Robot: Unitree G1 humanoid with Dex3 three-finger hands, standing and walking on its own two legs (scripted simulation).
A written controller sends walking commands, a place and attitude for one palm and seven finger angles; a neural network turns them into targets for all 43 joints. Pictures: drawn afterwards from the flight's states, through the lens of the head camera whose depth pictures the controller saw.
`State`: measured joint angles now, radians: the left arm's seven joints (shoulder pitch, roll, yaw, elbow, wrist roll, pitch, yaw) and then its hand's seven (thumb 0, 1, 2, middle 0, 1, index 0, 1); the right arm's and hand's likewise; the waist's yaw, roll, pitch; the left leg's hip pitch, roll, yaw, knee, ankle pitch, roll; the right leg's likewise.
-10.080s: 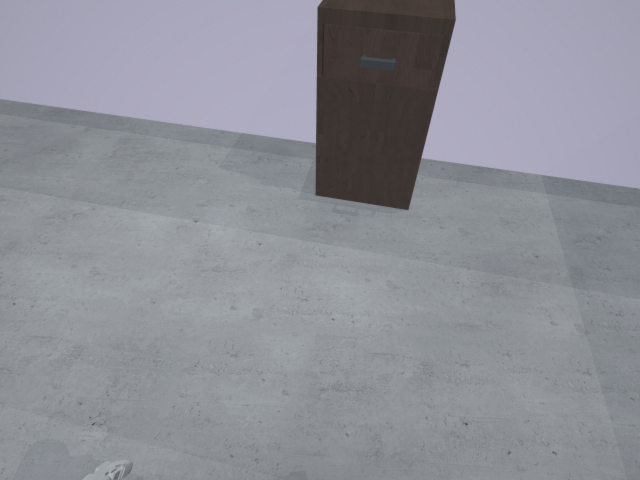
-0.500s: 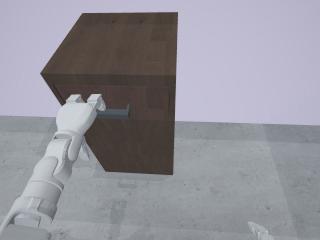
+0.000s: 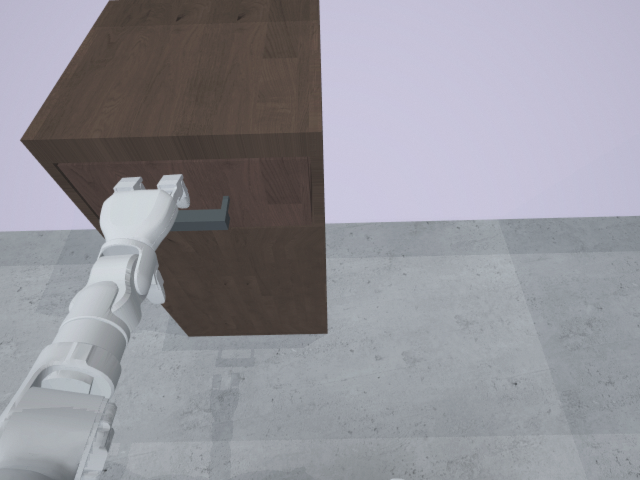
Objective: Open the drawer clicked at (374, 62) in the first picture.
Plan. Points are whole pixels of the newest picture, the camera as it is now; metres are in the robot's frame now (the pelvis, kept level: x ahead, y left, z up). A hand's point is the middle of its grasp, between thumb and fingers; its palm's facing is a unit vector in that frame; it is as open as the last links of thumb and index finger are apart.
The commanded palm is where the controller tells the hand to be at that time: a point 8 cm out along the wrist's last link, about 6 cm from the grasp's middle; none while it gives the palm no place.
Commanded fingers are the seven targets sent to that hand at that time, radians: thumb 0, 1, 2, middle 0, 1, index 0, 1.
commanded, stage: move the hooked fingers above the handle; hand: left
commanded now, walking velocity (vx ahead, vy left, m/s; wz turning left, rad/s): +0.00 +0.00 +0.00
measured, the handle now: (195, 210) +0.55 +0.23 -0.06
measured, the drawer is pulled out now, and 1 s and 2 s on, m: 0.00 0.00 0.00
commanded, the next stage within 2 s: none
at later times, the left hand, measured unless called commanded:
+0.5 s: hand (183, 217) +0.49 +0.22 +0.00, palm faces -0.09 -0.01 -1.00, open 13.8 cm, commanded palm +0.48 +0.22 +0.05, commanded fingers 0.00 -0.50 0.30 -0.30 -1.20 -0.30 -1.20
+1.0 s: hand (190, 211) +0.50 +0.21 +0.00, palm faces -0.06 -0.02 -1.00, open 13.8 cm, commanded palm +0.49 +0.22 +0.05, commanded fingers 0.00 -0.50 0.30 -0.30 -1.20 -0.30 -1.20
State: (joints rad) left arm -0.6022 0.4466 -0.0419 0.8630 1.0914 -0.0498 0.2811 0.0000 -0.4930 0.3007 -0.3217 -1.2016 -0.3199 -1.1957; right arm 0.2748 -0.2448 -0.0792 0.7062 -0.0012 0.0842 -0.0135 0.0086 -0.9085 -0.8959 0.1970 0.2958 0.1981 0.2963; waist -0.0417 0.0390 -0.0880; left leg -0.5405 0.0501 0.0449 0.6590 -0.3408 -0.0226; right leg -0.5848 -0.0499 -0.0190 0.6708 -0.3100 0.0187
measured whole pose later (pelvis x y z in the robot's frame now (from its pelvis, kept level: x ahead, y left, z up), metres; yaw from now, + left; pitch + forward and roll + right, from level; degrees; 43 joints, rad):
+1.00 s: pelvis -0.01 +0.01 -0.03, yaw +0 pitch +22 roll -1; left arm -0.92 0.50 -0.05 1.13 1.12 -0.10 0.32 0.00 -0.49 0.30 -0.33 -1.20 -0.33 -1.20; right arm 0.36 -0.25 -0.07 0.74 -0.04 0.07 -0.01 0.00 -0.91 -0.90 0.20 0.30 0.20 0.30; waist -0.15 0.04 -0.14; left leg -0.83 0.06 0.02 0.86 -0.41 -0.01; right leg -0.84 -0.05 -0.03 0.81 -0.34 0.03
